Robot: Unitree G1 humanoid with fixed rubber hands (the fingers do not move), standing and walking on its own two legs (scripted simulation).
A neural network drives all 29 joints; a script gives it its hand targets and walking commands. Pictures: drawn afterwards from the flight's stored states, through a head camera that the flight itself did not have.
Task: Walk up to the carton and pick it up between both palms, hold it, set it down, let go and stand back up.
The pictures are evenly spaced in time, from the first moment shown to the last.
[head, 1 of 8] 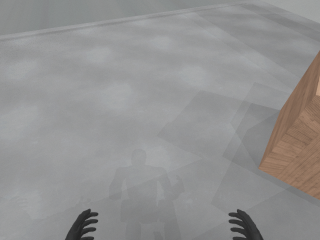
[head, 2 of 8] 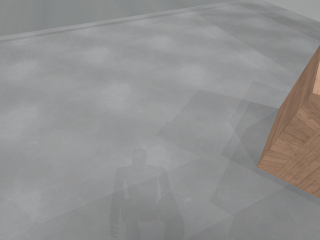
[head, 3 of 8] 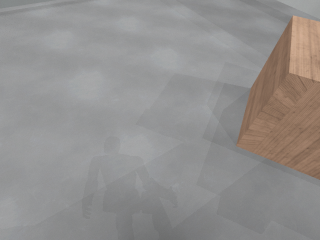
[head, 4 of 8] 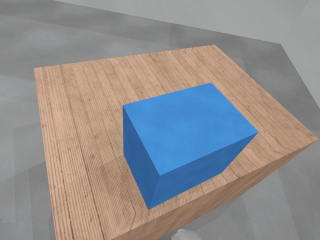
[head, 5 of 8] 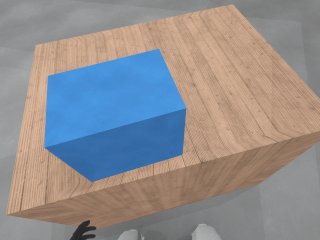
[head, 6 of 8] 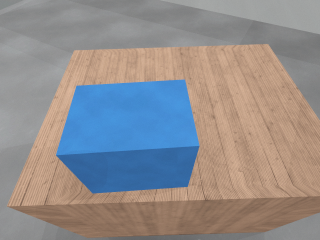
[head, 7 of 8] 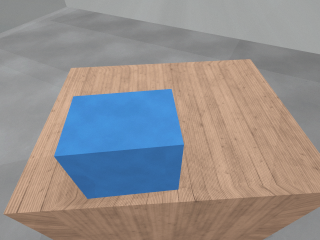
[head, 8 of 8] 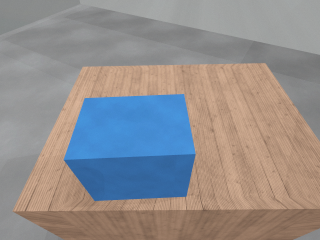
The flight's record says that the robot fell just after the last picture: no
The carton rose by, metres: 0.00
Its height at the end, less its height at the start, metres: +0.00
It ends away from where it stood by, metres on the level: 0.00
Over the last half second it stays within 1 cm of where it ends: yes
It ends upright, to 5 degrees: yes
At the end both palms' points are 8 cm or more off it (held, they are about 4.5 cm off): yes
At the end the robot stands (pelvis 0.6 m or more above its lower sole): yes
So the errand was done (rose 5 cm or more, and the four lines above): no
